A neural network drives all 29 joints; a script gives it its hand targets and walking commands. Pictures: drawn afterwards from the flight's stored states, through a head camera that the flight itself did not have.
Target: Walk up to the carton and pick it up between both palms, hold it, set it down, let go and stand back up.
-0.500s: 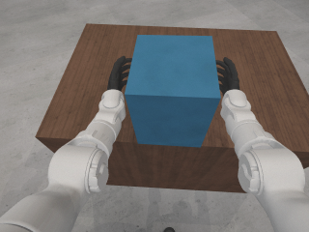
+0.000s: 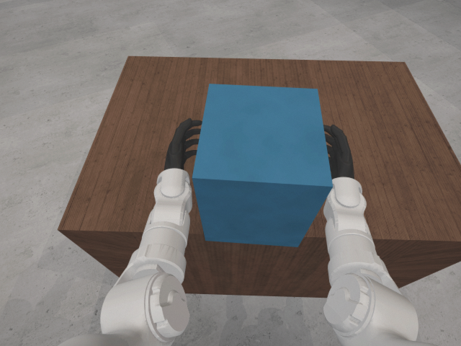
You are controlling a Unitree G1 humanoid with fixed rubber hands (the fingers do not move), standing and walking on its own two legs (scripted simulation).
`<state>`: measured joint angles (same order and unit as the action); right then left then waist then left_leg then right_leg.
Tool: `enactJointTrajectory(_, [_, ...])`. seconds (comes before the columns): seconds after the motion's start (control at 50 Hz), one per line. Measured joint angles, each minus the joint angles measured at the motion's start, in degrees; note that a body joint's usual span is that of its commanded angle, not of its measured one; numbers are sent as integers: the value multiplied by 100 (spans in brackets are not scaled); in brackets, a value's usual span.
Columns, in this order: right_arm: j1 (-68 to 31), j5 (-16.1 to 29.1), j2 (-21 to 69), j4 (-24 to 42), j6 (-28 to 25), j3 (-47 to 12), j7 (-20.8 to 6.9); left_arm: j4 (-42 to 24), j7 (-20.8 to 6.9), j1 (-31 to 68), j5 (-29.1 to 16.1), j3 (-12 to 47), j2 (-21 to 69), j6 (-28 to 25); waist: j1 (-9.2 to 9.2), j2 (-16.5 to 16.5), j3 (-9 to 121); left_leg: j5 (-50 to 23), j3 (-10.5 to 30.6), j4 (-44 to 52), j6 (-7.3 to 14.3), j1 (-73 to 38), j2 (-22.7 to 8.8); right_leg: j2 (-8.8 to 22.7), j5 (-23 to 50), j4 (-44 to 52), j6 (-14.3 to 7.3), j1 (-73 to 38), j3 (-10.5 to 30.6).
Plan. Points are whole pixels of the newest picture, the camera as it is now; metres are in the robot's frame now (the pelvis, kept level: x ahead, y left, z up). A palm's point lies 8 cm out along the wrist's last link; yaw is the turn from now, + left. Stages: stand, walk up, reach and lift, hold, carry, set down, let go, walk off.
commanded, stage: reach and lift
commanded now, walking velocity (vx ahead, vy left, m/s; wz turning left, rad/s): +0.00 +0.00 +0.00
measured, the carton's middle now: (256, 171) +0.44 -0.03 +0.00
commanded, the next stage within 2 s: none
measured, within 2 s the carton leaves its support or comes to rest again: leaves its support in 1.30 s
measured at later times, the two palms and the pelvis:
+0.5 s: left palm (171, 169) +0.40 +0.12 +0.06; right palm (335, 172) +0.40 -0.17 +0.06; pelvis +0.00 +0.01 +0.00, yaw +0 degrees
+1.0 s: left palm (166, 176) +0.38 +0.13 +0.06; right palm (333, 179) +0.39 -0.16 +0.06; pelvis -0.01 +0.01 +0.00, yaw +1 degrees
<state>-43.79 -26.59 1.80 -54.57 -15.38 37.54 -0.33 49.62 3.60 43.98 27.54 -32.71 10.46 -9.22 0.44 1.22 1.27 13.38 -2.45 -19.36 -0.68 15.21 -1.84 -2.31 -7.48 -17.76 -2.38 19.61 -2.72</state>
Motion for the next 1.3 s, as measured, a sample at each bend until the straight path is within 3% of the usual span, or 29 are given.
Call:
enactJointTrajectory(0.18, [145,412,-84,-114,-73,-287,-11,-545,72,-343,-101,322,134,313,24,-140,-36,125,-6,-74,14,-167,-10,-8,-95,-28,26,-185,7])
enactJointTrajectory(0.36, [145,536,-153,-233,-132,-369,-87,-856,142,-520,-151,469,218,522,36,-119,-80,153,8,-115,30,-209,4,7,-86,10,50,-271,-6])
enactJointTrajectory(0.88, [325,536,-27,-34,0,-490,25,-720,59,-564,-227,467,119,564,46,-117,-107,-38,63,63,51,-294,55,57,57,145,49,-363,-64])
enactJointTrajectory(1.3, [434,902,-56,-208,151,-957,261,-544,137,-721,-658,833,-145,757,44,-83,-22,-121,137,34,41,-353,71,77,171,233,39,-507,-141])
